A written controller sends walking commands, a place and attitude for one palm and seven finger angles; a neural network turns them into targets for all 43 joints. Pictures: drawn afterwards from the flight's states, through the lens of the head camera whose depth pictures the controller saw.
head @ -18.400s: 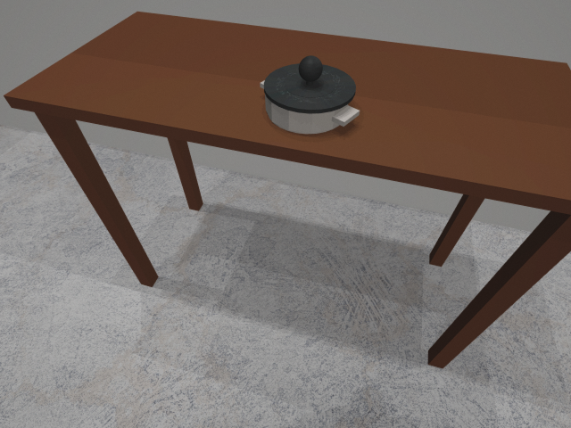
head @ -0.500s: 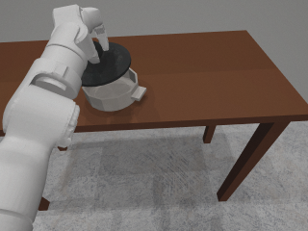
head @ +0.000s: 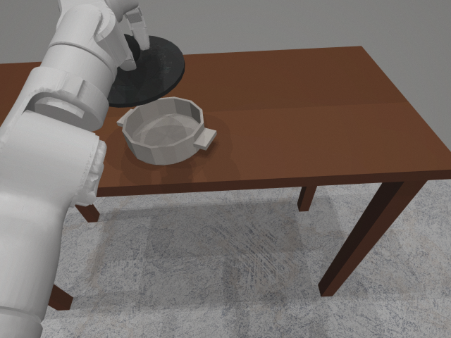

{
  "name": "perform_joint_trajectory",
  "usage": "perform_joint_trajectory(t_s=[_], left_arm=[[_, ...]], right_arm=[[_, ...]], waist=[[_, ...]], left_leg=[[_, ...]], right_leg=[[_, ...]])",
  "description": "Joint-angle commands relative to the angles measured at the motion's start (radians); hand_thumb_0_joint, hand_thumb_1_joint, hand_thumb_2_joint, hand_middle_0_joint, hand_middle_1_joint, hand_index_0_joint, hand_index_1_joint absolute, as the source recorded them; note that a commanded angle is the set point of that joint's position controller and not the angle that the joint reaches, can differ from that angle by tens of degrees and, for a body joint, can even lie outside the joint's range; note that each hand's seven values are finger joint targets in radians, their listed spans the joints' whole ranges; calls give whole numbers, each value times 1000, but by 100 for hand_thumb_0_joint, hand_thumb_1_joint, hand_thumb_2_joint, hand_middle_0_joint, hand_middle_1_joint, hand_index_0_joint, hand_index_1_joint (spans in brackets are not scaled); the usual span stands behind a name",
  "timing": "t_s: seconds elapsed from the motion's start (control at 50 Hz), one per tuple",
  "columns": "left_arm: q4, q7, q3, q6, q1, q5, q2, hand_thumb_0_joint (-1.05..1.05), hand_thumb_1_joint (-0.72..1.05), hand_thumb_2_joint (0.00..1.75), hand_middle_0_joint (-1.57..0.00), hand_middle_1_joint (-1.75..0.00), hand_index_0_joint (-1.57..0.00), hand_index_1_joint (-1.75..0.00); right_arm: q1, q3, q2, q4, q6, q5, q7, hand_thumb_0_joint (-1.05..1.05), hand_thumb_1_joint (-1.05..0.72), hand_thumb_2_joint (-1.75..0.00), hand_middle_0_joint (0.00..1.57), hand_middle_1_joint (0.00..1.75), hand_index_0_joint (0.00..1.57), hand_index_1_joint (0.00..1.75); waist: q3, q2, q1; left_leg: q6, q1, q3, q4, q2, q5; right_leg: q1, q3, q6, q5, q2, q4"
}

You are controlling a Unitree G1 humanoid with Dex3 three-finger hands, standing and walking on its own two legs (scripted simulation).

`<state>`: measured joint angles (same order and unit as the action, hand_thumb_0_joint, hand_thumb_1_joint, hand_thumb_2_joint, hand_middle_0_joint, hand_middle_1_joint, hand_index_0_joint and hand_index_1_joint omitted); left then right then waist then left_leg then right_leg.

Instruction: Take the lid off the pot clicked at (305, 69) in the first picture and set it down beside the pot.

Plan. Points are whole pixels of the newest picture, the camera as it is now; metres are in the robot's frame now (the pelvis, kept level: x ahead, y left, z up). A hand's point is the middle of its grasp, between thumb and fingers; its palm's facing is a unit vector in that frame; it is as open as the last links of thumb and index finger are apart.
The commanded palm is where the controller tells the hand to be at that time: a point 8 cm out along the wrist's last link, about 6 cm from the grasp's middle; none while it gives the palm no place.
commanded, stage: lift the lid straight up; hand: left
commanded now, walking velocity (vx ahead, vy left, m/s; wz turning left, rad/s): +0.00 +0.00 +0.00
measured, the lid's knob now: (125, 49) +0.51 +0.13 +0.28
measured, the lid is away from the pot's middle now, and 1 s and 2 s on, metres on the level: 0.03 0.08 0.20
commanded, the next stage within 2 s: move the lid sideways beside the pot in 0.44 s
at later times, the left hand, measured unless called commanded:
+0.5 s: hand (121, 27) +0.49 +0.12 +0.32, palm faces -0.18 -0.17 -0.97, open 7.3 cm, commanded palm +0.48 +0.12 +0.39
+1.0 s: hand (84, 35) +0.48 +0.17 +0.32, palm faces -0.18 -0.12 -0.98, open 7.3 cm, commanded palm +0.48 +0.17 +0.39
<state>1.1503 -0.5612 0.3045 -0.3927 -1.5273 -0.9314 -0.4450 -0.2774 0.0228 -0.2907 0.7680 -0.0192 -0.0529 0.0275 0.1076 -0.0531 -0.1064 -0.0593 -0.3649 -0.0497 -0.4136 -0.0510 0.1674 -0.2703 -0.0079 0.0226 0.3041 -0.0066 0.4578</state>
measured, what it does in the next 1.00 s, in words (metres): stands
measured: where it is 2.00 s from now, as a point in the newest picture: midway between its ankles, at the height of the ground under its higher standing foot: outside the picture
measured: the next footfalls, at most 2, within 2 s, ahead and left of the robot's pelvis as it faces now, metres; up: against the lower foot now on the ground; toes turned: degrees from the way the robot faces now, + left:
none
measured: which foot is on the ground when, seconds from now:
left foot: down 0.00-1.00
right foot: down 0.00-1.00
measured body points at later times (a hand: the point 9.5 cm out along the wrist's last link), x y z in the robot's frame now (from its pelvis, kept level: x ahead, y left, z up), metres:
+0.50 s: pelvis +0.01 +0.00 +0.00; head +0.03 -0.02 +0.45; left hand +0.50 +0.13 +0.38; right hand +0.07 -0.26 -0.14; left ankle +0.02 +0.09 -0.74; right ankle -0.05 -0.10 -0.74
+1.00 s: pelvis +0.00 -0.01 +0.00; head +0.03 -0.03 +0.45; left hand +0.49 +0.18 +0.37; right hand +0.09 -0.28 -0.13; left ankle +0.02 +0.09 -0.74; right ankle -0.05 -0.10 -0.74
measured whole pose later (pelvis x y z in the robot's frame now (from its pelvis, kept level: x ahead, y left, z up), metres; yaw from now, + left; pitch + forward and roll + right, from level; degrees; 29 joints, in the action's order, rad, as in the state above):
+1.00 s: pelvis +0.00 -0.01 +0.00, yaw +1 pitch +8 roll +1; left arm 1.14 -0.59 0.29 -0.38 -1.54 -0.99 -0.56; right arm -0.23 0.03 -0.29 0.74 -0.08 -0.07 0.03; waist 0.10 -0.04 -0.10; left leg -0.05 -0.39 -0.03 -0.43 -0.04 0.18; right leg -0.28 -0.02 0.03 0.31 -0.02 0.46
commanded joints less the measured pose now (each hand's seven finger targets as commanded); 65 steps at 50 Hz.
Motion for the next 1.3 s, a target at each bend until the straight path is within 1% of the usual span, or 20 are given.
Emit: perform_joint_trajectory(t_s=[0.0, 0.08, 0.18, 0.22, 0.26, 0.46, 0.48, 0.54, 0.58, 0.62, 0.7, 0.78, 0.82, 0.88, 0.94, 0.98, 1.1, 1.18, 1.26, 1.28], left_arm=[[-230, 65, -32, -4, -738, -36, -203, 0, 69, 86, -90, -109, -89, -110], [-187, 69, -22, -21, -732, -12, -169, 0, 69, 86, -90, -109, -89, -110], [-224, 81, -21, -21, -813, -22, -168, 0, 69, 86, -90, -109, -89, -110], [-192, 78, -36, -29, -844, -62, -210, 0, 69, 86, -90, -109, -89, -110], [-82, 79, -40, -55, -776, -67, -205, 0, 69, 86, -90, -109, -89, -110], [-150, 76, -43, -68, -800, -71, -210, 0, 69, 86, -90, -109, -89, -110], [-184, 78, -20, -58, -793, -35, -158, 0, 69, 86, -90, -109, -89, -110], [-287, 73, -39, -13, -798, -86, -231, 0, 69, 86, -90, -109, -89, -110], [-242, 76, -51, 1, -725, -74, -238, 0, 69, 86, -90, -109, -89, -110], [-185, 67, -74, -8, -722, -110, -294, 0, 69, 86, -90, -109, -89, -110], [-227, 62, -107, -3, -734, -105, -370, 0, 69, 86, -90, -109, -89, -110], [-237, 57, -59, 4, -707, -83, -297, 0, 69, 86, -90, -109, -89, -110], [-264, 51, -85, 12, -725, -114, -360, 0, 69, 86, -90, -109, -89, -110], [-269, 40, -29, 19, -680, -71, -260, 0, 69, 86, -90, -109, -89, -110], [-244, 32, -61, 11, -674, -97, -350, 0, 69, 86, -90, -109, -89, -110], [-289, 31, -28, 25, -695, -60, -292, 0, 69, 86, -90, -109, -89, -110], [-359, 35, -60, 60, -744, -82, -374, 0, 69, 86, -90, -109, -89, -110], [-235, 27, -45, 57, -639, -69, -343, 0, 69, 86, -90, -109, -89, -110], [-190, 26, -67, 54, -647, -98, -408, 0, 69, 86, -90, -109, -89, -110], [-213, 28, -61, 63, -642, -74, -393, 0, 69, 86, -90, -109, -89, -110]], right_arm=[[36, -39, -126, -97, 43, 1, 10, 0, -90, -90, 20, 30, 20, 30], [31, -34, -131, -85, 42, -1, 17, 0, -90, -90, 20, 30, 20, 30], [38, -31, -128, -90, 53, 1, 19, 0, -90, -90, 20, 30, 20, 30], [46, -29, -125, -86, 54, 2, 18, 0, -90, -90, 20, 30, 20, 30], [34, -25, -127, -71, 42, -1, 19, 0, -90, -90, 20, 30, 20, 30], [40, -29, -130, -91, 34, 1, 11, 0, -90, -90, 20, 30, 20, 30], [35, -29, -131, -94, 37, -1, 13, 0, -90, -90, 20, 30, 20, 30], [39, -35, -125, -112, 43, 5, 7, 0, -90, -90, 20, 30, 20, 30], [34, -35, -134, -105, 29, 6, 14, 0, -90, -90, 20, 30, 20, 30], [49, -33, -130, -102, 16, 6, 15, 0, -90, -90, 20, 30, 20, 30], [62, -30, -133, -118, -3, 10, 18, 0, -90, -90, 20, 30, 20, 30], [53, -36, -132, -123, -12, -4, 16, 0, -90, -90, 20, 30, 20, 30], [67, -38, -130, -133, -14, 2, 14, 0, -90, -90, 20, 30, 20, 30], [56, -39, -130, -132, -17, -10, 13, 0, -90, -90, 20, 30, 20, 30], [67, -37, -137, -124, -31, -12, 16, 0, -90, -90, 20, 30, 20, 30], [71, -35, -137, -125, -23, -18, 17, 0, -90, -90, 20, 30, 20, 30], [71, -36, -134, -126, -11, -18, 15, 0, -90, -90, 20, 30, 20, 30], [61, -34, -142, -108, -18, -23, 20, 0, -90, -90, 20, 30, 20, 30], [65, -29, -145, -110, -37, -23, 26, 0, -90, -90, 20, 30, 20, 30], [70, -27, -153, -110, -34, -27, 26, 0, -90, -90, 20, 30, 20, 30]], waist=[[410, 72, -10], [353, 60, -21], [438, 33, -21], [459, 81, -20], [378, 126, -26], [443, 104, -14], [442, 60, -17], [515, 84, -2], [466, 53, -2], [419, 124, 0], [460, 124, 12], [428, 51, -4], [473, 74, 6], [430, 33, -11], [408, 92, -14], [401, 28, -19], [474, -9, -9], [378, -3, -18], [346, 76, -17], [348, 36, -17]], left_leg=[[-30, 395, 85, -47, -5, -373], [-28, 372, 82, -35, -4, -332], [-22, 425, 92, -40, 2, -390], [-25, 403, 92, -40, 0, -369], [-26, 341, 86, -27, -3, -307], [-27, 367, 79, -45, -1, -405], [-26, 392, 80, -53, 2, -461], [-24, 418, 92, -70, 6, -506], [-21, 385, 80, -68, 2, -507], [-29, 317, 70, -55, -5, -399], [-31, 285, 52, -60, -16, -400], [-26, 330, 57, -70, 0, -447], [-31, 334, 60, -79, -1, -442], [-31, 368, 63, -89, 1, -498], [-35, 313, 60, -71, -6, -358], [-35, 348, 60, -75, -4, -390], [-27, 396, 85, -81, -3, -389], [-27, 357, 82, -84, -1, -387], [-32, 277, 72, -55, -7, -239], [-27, 288, 71, -58, -5, -273]], right_leg=[[-60, 21, 11, -377, -32, -56], [-78, 11, 18, -366, -27, -66], [-73, 13, 18, -376, -26, -59], [-58, 22, 13, -378, -27, -54], [-70, 16, 12, -356, -26, -62], [-34, 22, 8, -421, -24, -52], [-37, 19, 12, -451, -21, -54], [-22, 26, 5, -450, -28, -42], [-15, 20, 13, -467, -22, -42], [-9, 27, 11, -437, -22, -42], [63, 39, 7, -517, -10, -28], [3, 25, 12, -484, -12, -38], [19, 35, 7, -484, -13, -26], [-24, 20, 10, -495, -16, -38], [-8, 28, 3, -444, -14, -46], [-27, 21, 11, -459, -11, -49], [-37, 19, 9, -391, -23, -44], [-72, 4, 17, -387, -21, -52], [-49, 7, 11, -332, -19, -61], [-49, 0, 17, -349, -16, -57]])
